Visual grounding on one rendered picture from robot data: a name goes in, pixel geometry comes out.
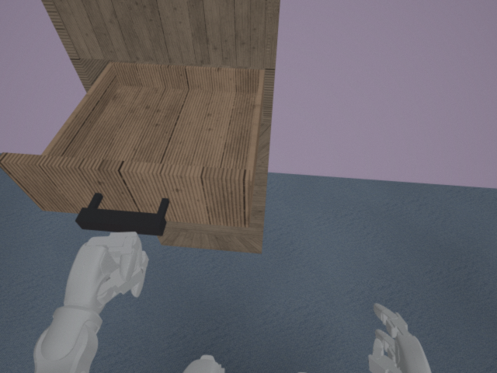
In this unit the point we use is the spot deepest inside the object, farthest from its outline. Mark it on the left robot hand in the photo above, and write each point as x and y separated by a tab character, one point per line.
118	256

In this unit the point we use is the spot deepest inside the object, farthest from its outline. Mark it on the drawer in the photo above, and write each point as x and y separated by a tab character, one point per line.
144	132

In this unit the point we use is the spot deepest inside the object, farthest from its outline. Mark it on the right robot hand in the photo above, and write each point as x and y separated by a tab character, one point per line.
405	353

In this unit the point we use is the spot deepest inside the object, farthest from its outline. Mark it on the handle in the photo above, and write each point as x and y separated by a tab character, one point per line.
92	218

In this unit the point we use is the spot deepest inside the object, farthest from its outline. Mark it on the cabinet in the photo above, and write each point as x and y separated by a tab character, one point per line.
203	33

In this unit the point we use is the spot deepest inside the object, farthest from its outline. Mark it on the robot left forearm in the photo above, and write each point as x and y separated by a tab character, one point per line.
70	343

